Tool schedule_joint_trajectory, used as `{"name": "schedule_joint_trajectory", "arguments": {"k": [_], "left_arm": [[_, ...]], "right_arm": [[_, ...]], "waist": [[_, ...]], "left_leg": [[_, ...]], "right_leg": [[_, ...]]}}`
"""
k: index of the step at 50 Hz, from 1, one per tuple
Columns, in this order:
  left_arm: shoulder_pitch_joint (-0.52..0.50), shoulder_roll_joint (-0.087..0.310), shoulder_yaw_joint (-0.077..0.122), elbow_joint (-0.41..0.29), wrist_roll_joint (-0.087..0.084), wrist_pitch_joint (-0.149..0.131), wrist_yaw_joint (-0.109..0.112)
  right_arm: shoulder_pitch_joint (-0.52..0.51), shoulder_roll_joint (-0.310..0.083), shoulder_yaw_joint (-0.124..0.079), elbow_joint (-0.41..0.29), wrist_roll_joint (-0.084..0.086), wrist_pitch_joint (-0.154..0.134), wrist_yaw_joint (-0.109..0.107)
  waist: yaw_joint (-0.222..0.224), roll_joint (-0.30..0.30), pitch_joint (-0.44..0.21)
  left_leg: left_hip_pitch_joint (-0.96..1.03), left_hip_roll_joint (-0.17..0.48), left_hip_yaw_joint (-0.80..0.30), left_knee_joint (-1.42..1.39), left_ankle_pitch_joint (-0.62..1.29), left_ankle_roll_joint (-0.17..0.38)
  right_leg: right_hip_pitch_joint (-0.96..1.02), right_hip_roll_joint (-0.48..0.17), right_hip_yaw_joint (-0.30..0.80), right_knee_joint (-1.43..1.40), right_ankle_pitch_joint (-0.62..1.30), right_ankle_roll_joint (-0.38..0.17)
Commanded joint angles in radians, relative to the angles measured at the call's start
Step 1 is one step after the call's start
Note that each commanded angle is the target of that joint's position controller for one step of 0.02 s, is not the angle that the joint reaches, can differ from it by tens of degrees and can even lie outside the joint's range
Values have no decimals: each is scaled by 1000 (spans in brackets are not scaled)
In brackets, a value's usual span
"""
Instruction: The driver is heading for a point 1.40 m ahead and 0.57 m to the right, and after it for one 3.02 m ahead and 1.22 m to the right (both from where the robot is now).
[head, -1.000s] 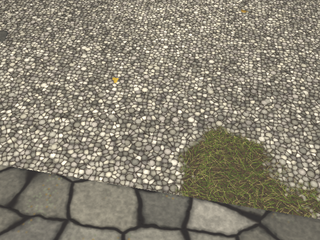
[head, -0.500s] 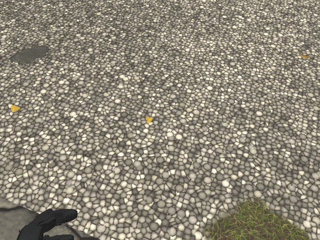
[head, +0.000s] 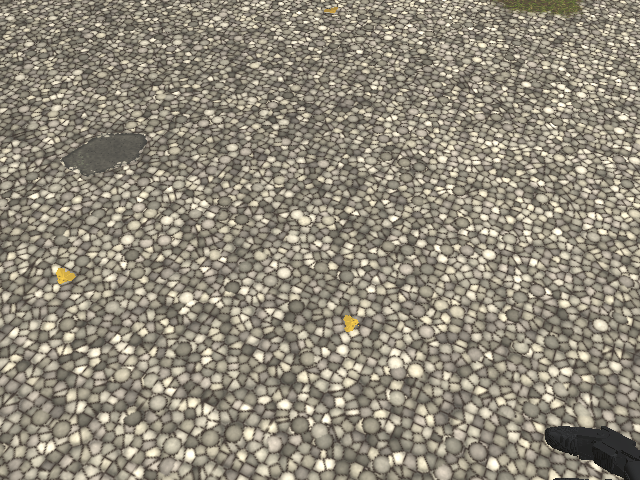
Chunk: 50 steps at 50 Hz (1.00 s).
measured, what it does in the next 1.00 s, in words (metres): walks ahead, turning right: right foot, then left foot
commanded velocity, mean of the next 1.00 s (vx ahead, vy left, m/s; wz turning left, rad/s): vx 0.32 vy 0.00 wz -0.54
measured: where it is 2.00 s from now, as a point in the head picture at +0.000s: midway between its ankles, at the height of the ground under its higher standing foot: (481, 447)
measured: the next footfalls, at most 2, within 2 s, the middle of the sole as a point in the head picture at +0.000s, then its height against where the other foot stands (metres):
right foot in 0.44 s outside the picture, level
left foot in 0.94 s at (393, 444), level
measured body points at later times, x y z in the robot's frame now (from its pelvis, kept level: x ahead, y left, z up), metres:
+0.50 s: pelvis +0.24 -0.08 -0.02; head +0.29 -0.10 +0.43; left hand +0.52 +0.10 -0.09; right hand +0.20 -0.37 -0.14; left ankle +0.10 +0.12 -0.66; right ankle +0.31 -0.18 -0.73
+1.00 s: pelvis +0.40 -0.11 +0.00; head +0.43 -0.12 +0.45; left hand +0.69 +0.04 -0.09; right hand +0.40 -0.43 -0.08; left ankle +0.52 -0.05 -0.73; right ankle +0.31 -0.18 -0.71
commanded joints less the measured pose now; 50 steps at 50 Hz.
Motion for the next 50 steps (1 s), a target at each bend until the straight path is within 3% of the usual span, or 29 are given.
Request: {"name": "schedule_joint_trajectory", "arguments": {"k": [1,2,3,5,9,13,16,18,20,21,22,23,24,25,26,27,28,29,32,37,42,45,46,47,48,49,50], "left_arm": [[-64,135,25,-121,-15,-25,4],[-79,119,26,-117,-9,-16,5],[-96,107,28,-124,-1,-8,3],[-106,71,25,-137,-3,10,-6],[-176,43,17,-183,5,23,-16],[-297,25,3,-226,7,18,-42],[-375,36,2,-268,5,22,-56],[-398,54,8,-291,6,23,-66],[-336,91,28,-293,10,29,-66],[-208,127,52,-263,8,31,-62],[-46,198,88,-220,10,37,-46],[-17,332,113,-221,14,40,-25],[-28,323,97,-273,21,27,-31],[-52,251,74,-274,28,15,-41],[-93,216,65,-267,21,8,-41],[-153,182,57,-272,11,9,-37],[-199,160,50,-284,15,13,-31],[-227,159,48,-296,28,17,-28],[-232,182,56,-284,33,16,-14],[-212,183,56,-268,10,55,22],[-194,186,57,-266,14,82,32],[-222,176,52,-281,9,88,32],[-251,164,47,-289,6,89,33],[-233,129,36,-296,14,86,33],[-150,70,19,-294,37,81,33],[-108,106,25,-304,24,79,34],[-91,186,45,-277,30,77,34]], "right_arm": [[299,-158,-60,23,6,6,-5],[237,-130,-48,21,2,5,-1],[193,-105,-42,25,-2,4,1],[158,-100,-45,38,-7,-4,1],[178,-139,-63,74,-8,-11,-12],[198,-179,-74,98,0,-1,-21],[234,-210,-84,121,17,10,-23],[245,-228,-91,132,27,24,-23],[240,-263,-100,132,34,38,-28],[229,-266,-100,130,38,47,-30],[243,-239,-87,124,30,47,-35],[324,-118,-49,71,-22,33,-28],[316,-124,-32,53,-12,0,-17],[198,-203,-53,35,29,-12,-12],[165,-189,-45,23,31,-15,-16],[168,-186,-47,40,9,-9,-29],[179,-200,-55,43,-3,5,-37],[189,-203,-58,44,-5,23,-39],[206,-159,-48,47,-14,51,-47],[83,-132,-34,16,-11,64,-41],[-13,-147,-36,-14,0,60,-24],[16,-163,-47,-14,2,46,-17],[58,-164,-51,-3,1,39,-16],[83,-193,-58,-2,-11,34,-18],[80,-249,-65,-19,-29,39,-26],[125,-243,-66,12,-47,53,-24],[124,-200,-57,0,-23,55,-20]], "waist": [[-173,182,-109],[-141,131,-66],[-119,135,-23],[-89,147,8],[-87,86,20],[-125,74,47],[-145,75,75],[-139,78,78],[-89,109,15],[-12,99,-54],[62,59,-136],[-15,-225,-222],[-9,-220,-427],[31,-82,-357],[-1,-50,-236],[-42,13,-156],[-78,-3,-121],[-105,-21,-112],[-129,-26,-125],[-91,-66,-140],[-56,-103,-110],[-80,-138,-96],[-112,-138,-98],[-108,-97,-124],[-52,112,-175],[-38,325,-175],[-62,236,-170]], "left_leg": [[577,371,-502,-246,-261,187],[483,326,-401,-272,-164,170],[412,297,-323,-301,-84,169],[320,269,-203,-352,41,164],[323,275,-53,-381,218,181],[331,256,79,-385,226,151],[393,283,120,-368,221,130],[452,299,148,-316,331,111],[480,293,187,-160,669,89],[454,264,220,18,783,67],[305,218,237,273,699,21],[-122,79,224,674,-110,-57],[-280,-44,-16,884,-507,-75],[-341,12,-90,911,-436,-57],[-351,44,-72,844,-359,-45],[-318,84,-66,770,-298,-50],[-247,106,-68,718,-262,-53],[-183,106,-69,696,-240,-56],[-143,73,-53,595,-175,-85],[-152,26,-71,350,2,-110],[-117,-22,-103,163,-25,-99],[-25,-40,-105,11,-45,-70],[55,-28,-89,-108,68,-49],[191,66,-142,-154,248,-9],[351,273,-326,-130,600,89],[410,423,-567,-150,700,281],[400,419,-585,-160,598,312]], "right_leg": [[-599,-65,23,432,21,-14],[-561,-94,10,421,95,-6],[-545,-116,8,388,144,1],[-488,-143,-1,359,205,12],[-518,-147,-6,234,334,37],[-455,-129,-66,0,506,20],[-442,-118,-101,-94,478,-10],[-424,-95,-133,-135,401,-42],[-284,-24,-199,-149,295,-85],[-112,29,-229,-201,318,-115],[160,46,-185,-240,403,-152],[520,-230,268,-247,579,-294],[636,-388,697,-409,591,-437],[581,-354,553,-424,708,-374],[441,-309,401,-408,796,-336],[300,-259,294,-407,838,-294],[176,-231,235,-427,876,-277],[87,-212,213,-448,909,-270],[-2,-180,151,-456,1029,-273],[17,-134,161,-421,857,-213],[60,-141,283,-371,685,-196],[84,-124,364,-314,649,-170],[77,-99,353,-276,620,-142],[21,-56,321,-206,508,-100],[-100,58,188,-7,110,-42],[-284,141,83,159,-249,19],[-326,88,94,329,-220,58]]}}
